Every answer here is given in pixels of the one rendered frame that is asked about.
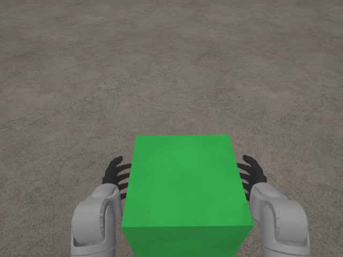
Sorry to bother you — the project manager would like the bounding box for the right robot hand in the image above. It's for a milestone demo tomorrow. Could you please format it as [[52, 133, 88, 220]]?
[[237, 155, 267, 201]]

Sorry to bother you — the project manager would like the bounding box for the right robot forearm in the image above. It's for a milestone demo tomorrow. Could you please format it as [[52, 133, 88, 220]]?
[[249, 183, 311, 257]]

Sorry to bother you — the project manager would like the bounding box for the left robot hand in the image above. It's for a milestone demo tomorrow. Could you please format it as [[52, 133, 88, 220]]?
[[102, 156, 131, 200]]

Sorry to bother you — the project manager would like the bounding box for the carton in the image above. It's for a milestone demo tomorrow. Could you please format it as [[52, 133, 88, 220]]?
[[121, 134, 253, 257]]

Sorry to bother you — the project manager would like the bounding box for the left robot forearm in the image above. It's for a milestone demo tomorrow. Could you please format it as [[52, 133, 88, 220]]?
[[71, 183, 123, 257]]

